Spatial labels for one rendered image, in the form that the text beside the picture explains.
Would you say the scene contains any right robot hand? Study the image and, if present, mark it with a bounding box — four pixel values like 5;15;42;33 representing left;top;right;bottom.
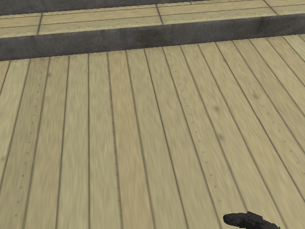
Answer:
223;211;280;229

